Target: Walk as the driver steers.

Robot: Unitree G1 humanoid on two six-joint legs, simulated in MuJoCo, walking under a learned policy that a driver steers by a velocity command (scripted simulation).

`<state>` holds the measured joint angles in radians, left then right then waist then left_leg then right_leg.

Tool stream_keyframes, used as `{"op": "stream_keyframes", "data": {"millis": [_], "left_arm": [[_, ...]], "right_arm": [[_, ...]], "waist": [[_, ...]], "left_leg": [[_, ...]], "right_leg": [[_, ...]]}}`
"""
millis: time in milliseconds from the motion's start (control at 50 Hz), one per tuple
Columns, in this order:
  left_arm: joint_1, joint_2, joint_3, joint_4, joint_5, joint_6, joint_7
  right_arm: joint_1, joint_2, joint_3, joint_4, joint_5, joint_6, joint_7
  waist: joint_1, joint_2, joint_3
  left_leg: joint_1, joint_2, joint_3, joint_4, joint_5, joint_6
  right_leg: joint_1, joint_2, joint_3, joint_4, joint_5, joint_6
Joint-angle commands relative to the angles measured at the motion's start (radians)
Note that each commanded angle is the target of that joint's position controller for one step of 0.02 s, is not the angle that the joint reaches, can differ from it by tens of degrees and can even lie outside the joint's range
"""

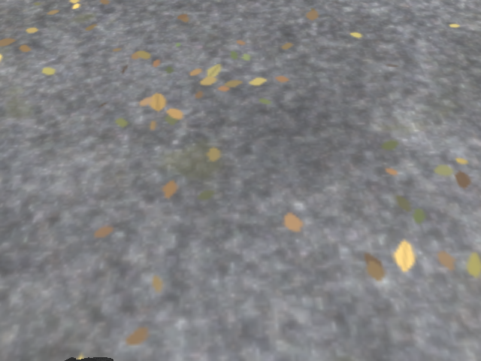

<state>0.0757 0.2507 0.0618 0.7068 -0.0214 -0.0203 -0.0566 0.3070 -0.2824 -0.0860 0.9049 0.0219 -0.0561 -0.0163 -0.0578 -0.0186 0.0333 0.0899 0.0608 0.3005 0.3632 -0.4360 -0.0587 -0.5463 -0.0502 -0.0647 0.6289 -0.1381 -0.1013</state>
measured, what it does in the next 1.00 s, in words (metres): walks ahead, turning right: right foot, then left foot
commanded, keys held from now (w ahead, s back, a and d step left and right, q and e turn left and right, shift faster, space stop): w+e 0.32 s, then w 0.68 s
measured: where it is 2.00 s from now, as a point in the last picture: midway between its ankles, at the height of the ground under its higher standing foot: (314, 169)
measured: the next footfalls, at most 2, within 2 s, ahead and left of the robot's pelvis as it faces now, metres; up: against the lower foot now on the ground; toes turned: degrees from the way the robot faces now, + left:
right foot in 0.02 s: +0.17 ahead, -0.10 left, +0.00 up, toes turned -4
left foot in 0.50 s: +0.49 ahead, +0.06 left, +0.00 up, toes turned -17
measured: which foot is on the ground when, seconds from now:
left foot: down 0.00-0.02, up 0.04-0.48, down 0.50-1.00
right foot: up 0.00-0.00, down 0.02-0.52, up 0.54-1.00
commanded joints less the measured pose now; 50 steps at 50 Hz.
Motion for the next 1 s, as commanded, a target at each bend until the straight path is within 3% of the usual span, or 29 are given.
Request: {"op": "stream_keyframes", "data": {"millis": [20,40,60,80,100,120,140,180,240,320,400,460,480,500,520,540,560,580,600,620,660,700,740,820,880,940,980,1000], "left_arm": [[0.372,0.25,0.11,0.027,-0.006,0.003,0.026],[0.342,0.367,0.124,0.024,-0.014,-0.005,0.034],[0.372,0.295,0.097,-0.013,-0.001,-0.024,0.026],[0.341,0.232,0.079,-0.003,0.008,-0.039,0.022],[0.283,0.2,0.069,-0.01,0.001,-0.046,0.022],[0.205,0.164,0.058,-0.025,0.002,-0.046,0.025],[0.162,0.137,0.047,-0.045,0.013,-0.047,0.029],[0.153,0.146,0.048,-0.054,0.013,-0.051,0.038],[0.2,0.185,0.058,-0.044,0.006,-0.052,0.06],[0.251,0.187,0.06,-0.03,0.0,-0.041,0.072],[0.314,0.166,0.053,0.006,-0.002,-0.039,0.073],[0.315,0.172,0.054,0.018,0.005,-0.03,0.076],[0.3,0.171,0.053,0.016,0.005,-0.027,0.076],[0.289,0.146,0.043,0.009,0.009,-0.026,0.073],[0.282,0.112,0.025,-0.014,0.023,-0.026,0.073],[0.44,0.044,0.007,-0.013,-0.004,-0.039,0.071],[0.421,0.116,0.013,0.003,-0.014,-0.047,0.072],[0.299,0.171,0.027,-0.017,-0.018,-0.051,0.069],[0.22,0.163,0.023,-0.037,-0.006,-0.053,0.07],[0.177,0.152,0.024,-0.051,0.01,-0.058,0.068],[0.2,0.124,0.024,-0.047,0.012,-0.055,0.062],[0.199,0.092,0.016,-0.049,0.013,-0.05,0.06],[0.134,0.074,0.006,-0.073,0.019,-0.05,0.061],[0.013,0.052,-0.007,-0.096,0.014,-0.059,0.05],[-0.072,0.056,-0.008,-0.118,0.005,-0.064,0.037],[-0.122,0.073,-0.004,-0.143,0.001,-0.071,0.023],[-0.078,0.1,0.007,-0.137,0.003,-0.075,0.018],[0.011,0.124,0.021,-0.112,0.009,-0.076,0.021]], "right_arm": [[-0.055,-0.173,-0.03,-0.076,-0.006,0.0,-0.009],[0.024,-0.017,0.017,-0.136,-0.047,-0.027,0.002],[-0.059,-0.08,0.014,-0.148,-0.009,-0.071,0.016],[-0.155,-0.127,0.002,-0.178,0.029,-0.092,0.024],[-0.165,-0.118,0.006,-0.176,0.017,-0.102,0.019],[-0.16,-0.124,0.0,-0.162,-0.011,-0.102,0.011],[-0.139,-0.135,-0.008,-0.156,-0.021,-0.09,0.011],[-0.126,-0.118,-0.01,-0.161,-0.029,-0.065,0.013],[-0.208,-0.08,0.003,-0.192,-0.039,-0.048,0.01],[-0.345,-0.051,0.019,-0.231,-0.027,-0.055,0.024],[-0.393,-0.076,0.017,-0.251,-0.017,-0.07,0.045],[-0.357,-0.106,0.007,-0.25,-0.019,-0.082,0.051],[-0.296,-0.118,-0.002,-0.234,-0.021,-0.086,0.049],[-0.189,-0.149,-0.017,-0.206,-0.03,-0.09,0.044],[-0.026,-0.199,-0.03,-0.188,-0.042,-0.091,0.039],[0.09,-0.274,-0.054,-0.139,-0.042,-0.078,0.047],[0.095,-0.18,-0.03,-0.133,-0.008,-0.075,0.054],[0.034,-0.126,-0.014,-0.145,-0.004,-0.07,0.05],[-0.028,-0.113,-0.005,-0.159,-0.018,-0.061,0.047],[-0.062,-0.095,0.002,-0.158,-0.026,-0.056,0.047],[-0.078,-0.072,0.013,-0.154,-0.034,-0.06,0.044],[-0.058,-0.092,0.01,-0.138,-0.022,-0.064,0.041],[-0.04,-0.127,0.001,-0.125,-0.016,-0.061,0.034],[0.004,-0.149,-0.001,-0.101,-0.005,-0.047,0.026],[0.064,-0.157,0.0,-0.073,0.0,-0.036,0.026],[0.091,-0.169,-0.002,-0.052,0.004,-0.02,0.023],[0.078,-0.188,-0.008,-0.046,0.004,-0.009,0.018],[0.059,-0.192,-0.007,-0.049,0.007,-0.005,0.015]], "waist": [[0.238,0.005,-0.204],[0.11,-0.27,-0.26],[0.172,-0.15,-0.396],[0.184,-0.093,-0.265],[0.143,-0.031,-0.186],[0.098,0.004,-0.133],[0.063,-0.01,-0.116],[0.04,-0.009,-0.101],[0.055,-0.007,-0.058],[0.111,-0.058,-0.028],[0.141,-0.075,-0.021],[0.115,-0.107,-0.017],[0.079,-0.115,-0.037],[0.028,-0.1,-0.111],[-0.041,-0.012,-0.258],[0.009,0.319,-0.376],[-0.017,0.269,-0.327],[-0.034,0.161,-0.18],[-0.015,0.076,-0.111],[0.007,0.059,-0.051],[0.046,0.104,-0.052],[0.053,0.113,-0.052],[0.04,0.095,-0.036],[-0.001,0.088,-0.018],[-0.034,0.09,0.002],[-0.032,0.1,0.022],[0.01,0.113,-0.003],[0.067,0.109,-0.055]], "left_leg": [[-0.291,0.157,-0.04,0.585,0.834,0.084],[-0.751,-0.05,-0.123,0.935,-0.097,0.02],[-0.86,-0.08,-0.373,1.051,-0.17,0.038],[-0.948,-0.034,-0.384,1.041,-0.073,0.064],[-0.918,0.012,-0.383,0.958,0.018,0.081],[-0.845,0.045,-0.383,0.869,0.073,0.077],[-0.769,0.066,-0.391,0.816,0.11,0.072],[-0.713,0.064,-0.378,0.735,0.141,0.046],[-0.726,0.037,-0.355,0.552,0.274,0.004],[-0.644,-0.027,-0.344,0.258,0.51,-0.001],[-0.62,-0.034,-0.357,0.155,0.541,0.027],[-0.589,-0.04,-0.344,0.121,0.415,0.073],[-0.509,-0.058,-0.318,0.088,0.396,0.097],[-0.346,-0.047,-0.322,0.083,0.414,0.133],[-0.082,0.101,-0.483,0.115,0.424,0.2],[0.258,0.302,-0.94,0.03,0.205,0.371],[0.258,0.325,-1.091,-0.064,-0.028,0.363],[0.134,0.29,-0.949,-0.079,-0.045,0.319],[0.005,0.249,-0.827,-0.092,0.047,0.292],[-0.1,0.215,-0.753,-0.117,0.156,0.293],[-0.186,0.161,-0.651,-0.152,0.295,0.28],[-0.211,0.156,-0.589,-0.18,0.388,0.297],[-0.217,0.159,-0.54,-0.208,0.45,0.306],[-0.22,0.117,-0.429,-0.219,0.483,0.266],[-0.191,0.131,-0.414,-0.201,0.472,0.256],[-0.105,0.176,-0.433,-0.157,0.503,0.241],[-0.068,0.188,-0.428,-0.087,0.64,0.22],[-0.079,0.161,-0.394,0.016,0.792,0.201]], "right_leg": [[0.584,0.045,0.074,-0.079,-0.003,-0.11],[0.882,-0.209,0.644,-0.182,-0.15,-0.286],[0.946,-0.287,0.903,-0.334,-0.252,-0.332],[0.878,-0.267,0.767,-0.352,-0.165,-0.278],[0.739,-0.223,0.634,-0.339,-0.071,-0.24],[0.597,-0.182,0.533,-0.343,0.029,-0.21],[0.502,-0.155,0.475,-0.363,0.109,-0.198],[0.415,-0.133,0.429,-0.395,0.198,-0.203],[0.347,-0.095,0.351,-0.413,0.25,-0.189],[0.3,-0.038,0.309,-0.396,0.12,-0.127],[0.395,-0.092,0.363,-0.341,0.065,-0.111],[0.485,-0.134,0.414,-0.269,0.156,-0.093],[0.493,-0.118,0.405,-0.212,0.266,-0.078],[0.474,-0.064,0.367,-0.078,0.376,-0.052],[0.341,-0.001,0.303,0.191,0.238,-0.015],[-0.04,0.155,0.207,0.544,-0.27,0.068],[-0.19,0.121,0.271,0.667,-0.428,0.069],[-0.243,0.076,0.264,0.697,-0.347,0.064],[-0.218,0.03,0.214,0.666,-0.273,0.062],[-0.201,-0.002,0.194,0.599,-0.221,0.064],[-0.113,-0.042,0.175,0.508,-0.173,0.068],[-0.108,-0.053,0.147,0.431,-0.162,0.082],[-0.133,-0.063,0.128,0.316,-0.091,0.1],[-0.078,-0.041,0.095,0.069,0.131,0.108],[-0.041,-0.015,0.076,-0.03,0.191,0.106],[-0.048,-0.001,0.077,-0.092,0.123,0.076],[0.037,0.021,0.061,-0.131,0.062,0.046],[0.174,0.048,0.034,-0.166,0.069,0.022]]}}
Keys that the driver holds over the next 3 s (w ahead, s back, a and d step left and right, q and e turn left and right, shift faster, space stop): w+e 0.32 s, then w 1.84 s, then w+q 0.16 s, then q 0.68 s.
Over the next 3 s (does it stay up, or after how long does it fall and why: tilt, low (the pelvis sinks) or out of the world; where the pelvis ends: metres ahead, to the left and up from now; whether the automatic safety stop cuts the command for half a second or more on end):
stays up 1.44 -0.37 0.01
